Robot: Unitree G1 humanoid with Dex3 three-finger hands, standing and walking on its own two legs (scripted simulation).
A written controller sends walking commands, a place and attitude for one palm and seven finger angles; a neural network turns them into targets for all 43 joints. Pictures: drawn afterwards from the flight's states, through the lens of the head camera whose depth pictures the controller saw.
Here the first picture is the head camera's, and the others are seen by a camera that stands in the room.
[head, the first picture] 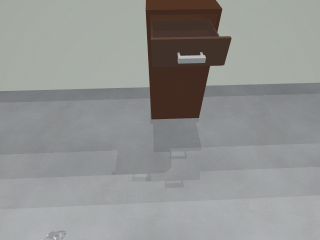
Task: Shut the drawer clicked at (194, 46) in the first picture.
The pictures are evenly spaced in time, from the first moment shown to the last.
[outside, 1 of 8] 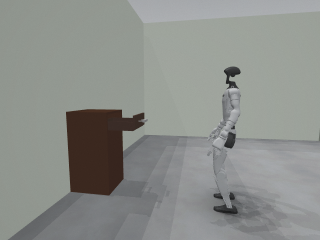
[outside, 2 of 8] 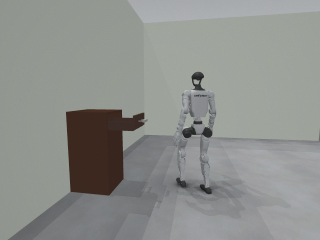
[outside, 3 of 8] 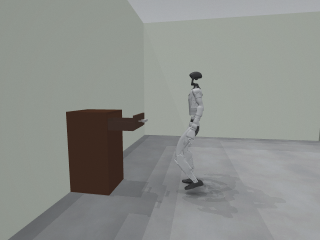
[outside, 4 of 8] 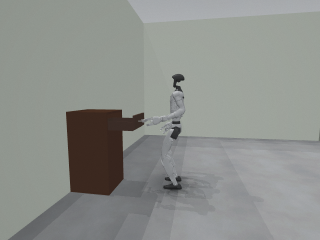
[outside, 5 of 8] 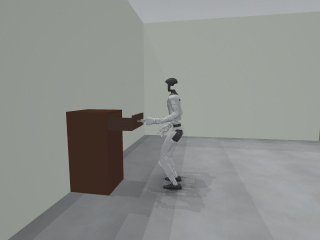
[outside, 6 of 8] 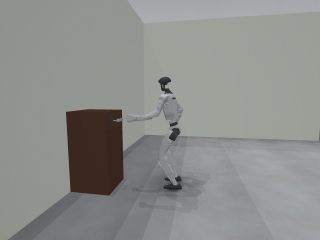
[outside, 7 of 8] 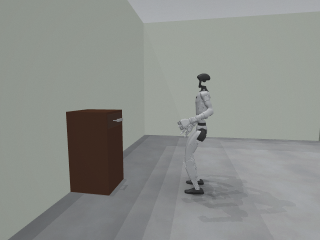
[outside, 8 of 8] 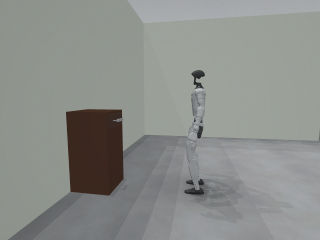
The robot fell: no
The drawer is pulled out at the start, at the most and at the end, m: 0.29 0.29 0.00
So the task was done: yes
